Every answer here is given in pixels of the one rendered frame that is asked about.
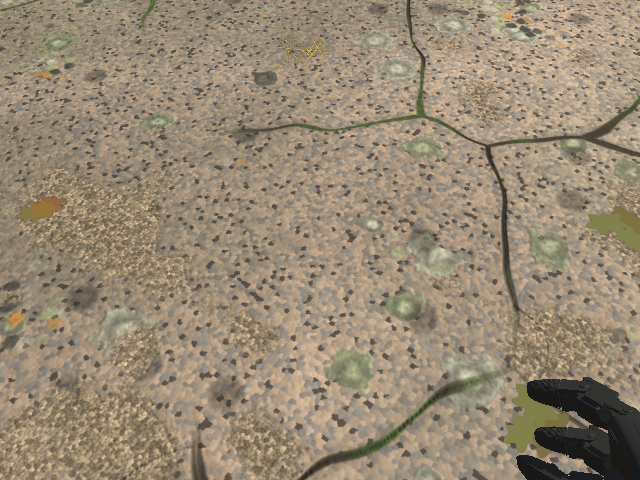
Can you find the robot right hand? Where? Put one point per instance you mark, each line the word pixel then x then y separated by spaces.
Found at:
pixel 614 455

